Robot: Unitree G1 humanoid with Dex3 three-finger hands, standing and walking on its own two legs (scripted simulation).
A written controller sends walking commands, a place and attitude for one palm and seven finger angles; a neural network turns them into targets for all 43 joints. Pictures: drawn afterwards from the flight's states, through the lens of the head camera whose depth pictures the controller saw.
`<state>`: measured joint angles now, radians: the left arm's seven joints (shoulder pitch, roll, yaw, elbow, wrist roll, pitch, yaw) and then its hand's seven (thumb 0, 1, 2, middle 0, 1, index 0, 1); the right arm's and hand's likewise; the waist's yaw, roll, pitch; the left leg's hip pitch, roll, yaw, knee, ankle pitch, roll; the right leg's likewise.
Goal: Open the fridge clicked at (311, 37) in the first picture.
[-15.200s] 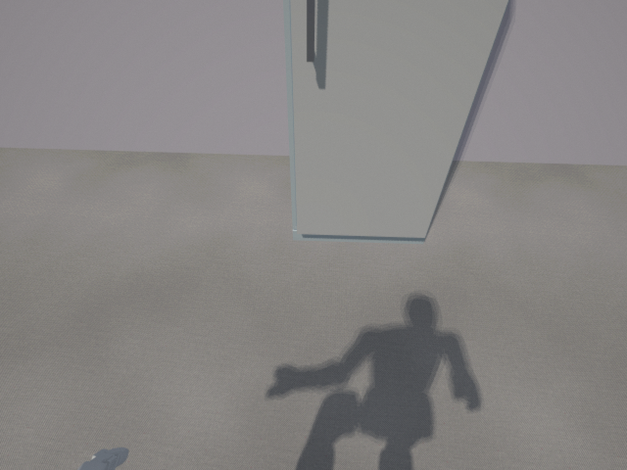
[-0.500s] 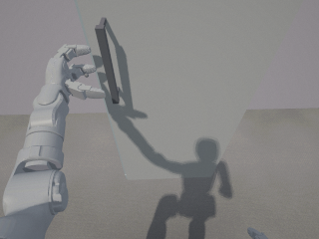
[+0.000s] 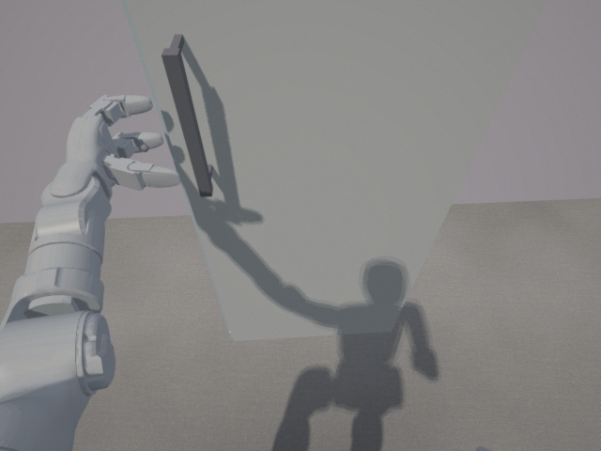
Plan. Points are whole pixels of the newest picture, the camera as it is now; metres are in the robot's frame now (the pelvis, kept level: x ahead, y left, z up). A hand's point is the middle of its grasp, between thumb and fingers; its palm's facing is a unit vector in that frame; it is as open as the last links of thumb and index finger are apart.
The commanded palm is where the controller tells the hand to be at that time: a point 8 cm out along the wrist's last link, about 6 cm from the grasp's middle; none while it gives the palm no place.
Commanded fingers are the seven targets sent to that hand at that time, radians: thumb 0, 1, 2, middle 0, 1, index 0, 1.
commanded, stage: feel for the door with the fingertips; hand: left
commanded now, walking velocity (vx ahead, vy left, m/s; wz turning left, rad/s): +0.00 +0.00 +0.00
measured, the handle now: (193, 125) +0.52 +0.16 +0.17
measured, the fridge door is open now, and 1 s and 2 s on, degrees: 0 0 0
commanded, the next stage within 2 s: slide the fingers in behind the handle in 1.08 s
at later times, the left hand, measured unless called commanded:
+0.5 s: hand (176, 142) +0.46 +0.17 +0.18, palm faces +0.08 -1.00 +0.01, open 14.0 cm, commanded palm +0.43 +0.22 +0.18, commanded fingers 0.00 -0.50 0.30 -0.30 -1.20 -0.30 -1.20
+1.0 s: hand (178, 131) +0.48 +0.17 +0.19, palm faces +0.10 -0.99 +0.01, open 13.8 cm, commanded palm +0.45 +0.22 +0.18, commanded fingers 0.00 -0.50 0.30 -0.30 -1.20 -0.30 -1.20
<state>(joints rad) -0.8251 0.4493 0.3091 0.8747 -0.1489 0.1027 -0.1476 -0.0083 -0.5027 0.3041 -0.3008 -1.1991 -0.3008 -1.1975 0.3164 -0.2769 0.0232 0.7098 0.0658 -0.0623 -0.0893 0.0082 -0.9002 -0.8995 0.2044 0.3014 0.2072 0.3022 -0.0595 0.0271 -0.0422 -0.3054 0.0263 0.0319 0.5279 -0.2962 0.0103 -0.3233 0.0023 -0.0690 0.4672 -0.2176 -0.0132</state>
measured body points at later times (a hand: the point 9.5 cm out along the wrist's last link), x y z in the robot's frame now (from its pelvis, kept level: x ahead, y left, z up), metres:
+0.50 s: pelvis +0.00 +0.00 +0.00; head +0.02 +0.00 +0.45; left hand +0.45 +0.22 +0.18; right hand +0.09 -0.26 -0.12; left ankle -0.02 +0.11 -0.74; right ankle +0.01 -0.11 -0.74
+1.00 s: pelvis +0.00 +0.00 +0.00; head +0.02 +0.00 +0.45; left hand +0.47 +0.22 +0.19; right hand +0.06 -0.27 -0.12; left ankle -0.02 +0.11 -0.74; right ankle +0.01 -0.11 -0.74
